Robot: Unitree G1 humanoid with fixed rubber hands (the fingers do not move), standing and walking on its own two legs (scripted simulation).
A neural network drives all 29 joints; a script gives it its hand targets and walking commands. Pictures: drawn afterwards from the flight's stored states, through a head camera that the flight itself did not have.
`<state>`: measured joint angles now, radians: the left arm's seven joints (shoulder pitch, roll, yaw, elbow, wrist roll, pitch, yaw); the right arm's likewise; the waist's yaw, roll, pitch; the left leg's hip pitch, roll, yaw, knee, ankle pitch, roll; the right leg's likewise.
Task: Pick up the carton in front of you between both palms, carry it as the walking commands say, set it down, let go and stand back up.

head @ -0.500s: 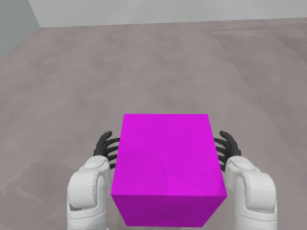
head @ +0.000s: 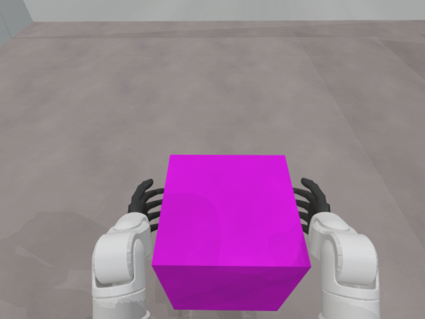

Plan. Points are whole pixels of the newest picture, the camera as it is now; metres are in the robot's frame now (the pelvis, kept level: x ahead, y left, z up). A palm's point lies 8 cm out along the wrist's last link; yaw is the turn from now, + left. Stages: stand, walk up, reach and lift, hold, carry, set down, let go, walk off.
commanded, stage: carry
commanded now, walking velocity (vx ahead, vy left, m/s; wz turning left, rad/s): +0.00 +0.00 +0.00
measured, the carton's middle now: (226, 236) +0.28 +0.00 +0.01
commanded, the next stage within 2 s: none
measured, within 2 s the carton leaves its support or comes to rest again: neither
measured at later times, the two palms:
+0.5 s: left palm (164, 148) +0.43 +0.13 +0.11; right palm (308, 149) +0.43 -0.17 +0.10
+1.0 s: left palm (163, 166) +0.41 +0.14 +0.07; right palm (303, 166) +0.42 -0.16 +0.07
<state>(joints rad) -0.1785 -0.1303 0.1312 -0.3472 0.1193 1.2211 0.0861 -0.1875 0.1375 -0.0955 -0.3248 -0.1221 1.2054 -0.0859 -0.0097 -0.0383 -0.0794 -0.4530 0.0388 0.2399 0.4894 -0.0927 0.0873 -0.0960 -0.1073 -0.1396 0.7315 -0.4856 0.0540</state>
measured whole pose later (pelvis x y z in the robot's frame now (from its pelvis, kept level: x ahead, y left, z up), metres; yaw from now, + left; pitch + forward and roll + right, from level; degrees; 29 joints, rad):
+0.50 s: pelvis +0.17 -0.02 +0.01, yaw +0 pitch +4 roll +0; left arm -0.17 -0.14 0.12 -0.27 0.13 1.21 0.08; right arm -0.18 0.14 -0.12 -0.28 -0.13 1.22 -0.08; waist 0.00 0.02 -0.15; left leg -0.21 0.08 0.19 0.51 -0.33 -0.03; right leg -0.26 -0.06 -0.16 0.49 -0.28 0.00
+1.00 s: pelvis +0.16 -0.02 +0.01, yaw +1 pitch +2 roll +0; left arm -0.10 -0.13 0.09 -0.13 0.17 1.02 0.05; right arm -0.10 0.13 -0.09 -0.14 -0.17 1.01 -0.05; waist 0.00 0.01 -0.13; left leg -0.21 0.08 0.19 0.52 -0.35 -0.01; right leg -0.27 -0.07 -0.17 0.54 -0.30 0.00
